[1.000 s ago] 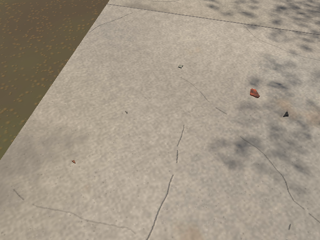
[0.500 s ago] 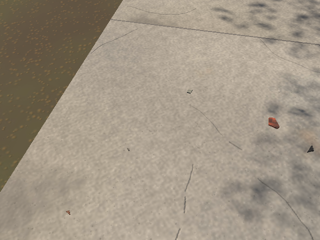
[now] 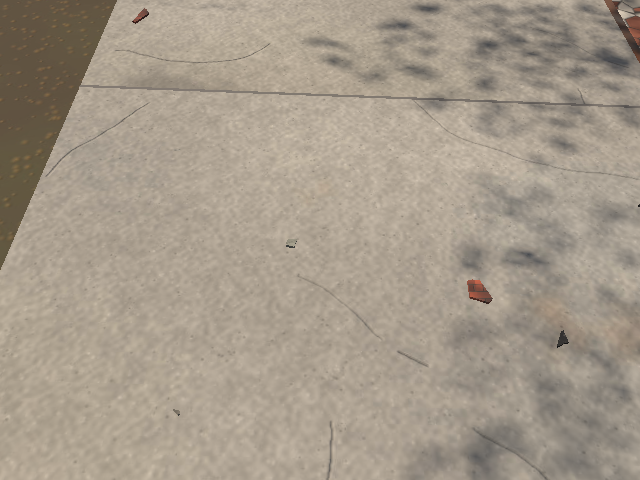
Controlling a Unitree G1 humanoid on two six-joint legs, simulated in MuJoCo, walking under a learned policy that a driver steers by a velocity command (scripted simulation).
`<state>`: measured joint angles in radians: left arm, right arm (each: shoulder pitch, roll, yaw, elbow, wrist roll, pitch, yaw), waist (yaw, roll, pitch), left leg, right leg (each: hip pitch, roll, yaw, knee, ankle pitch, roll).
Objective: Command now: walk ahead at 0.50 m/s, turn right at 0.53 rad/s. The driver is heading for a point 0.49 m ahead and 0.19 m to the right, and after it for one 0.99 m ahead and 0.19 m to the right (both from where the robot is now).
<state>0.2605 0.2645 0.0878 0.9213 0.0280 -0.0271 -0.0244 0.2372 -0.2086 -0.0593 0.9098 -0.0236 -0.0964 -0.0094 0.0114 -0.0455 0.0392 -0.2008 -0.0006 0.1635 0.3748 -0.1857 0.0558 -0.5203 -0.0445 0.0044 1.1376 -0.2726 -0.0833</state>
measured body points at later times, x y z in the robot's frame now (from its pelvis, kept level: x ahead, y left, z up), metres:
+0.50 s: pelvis +0.25 -0.07 -0.01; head +0.29 -0.09 +0.44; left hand +0.42 +0.16 -0.13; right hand +0.26 -0.34 -0.14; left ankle +0.24 +0.10 -0.65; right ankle +0.27 -0.11 -0.74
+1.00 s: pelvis +0.54 -0.13 -0.02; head +0.57 -0.13 +0.43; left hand +0.70 +0.11 -0.15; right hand +0.54 -0.43 -0.12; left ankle +0.64 -0.09 -0.74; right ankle +0.35 -0.15 -0.65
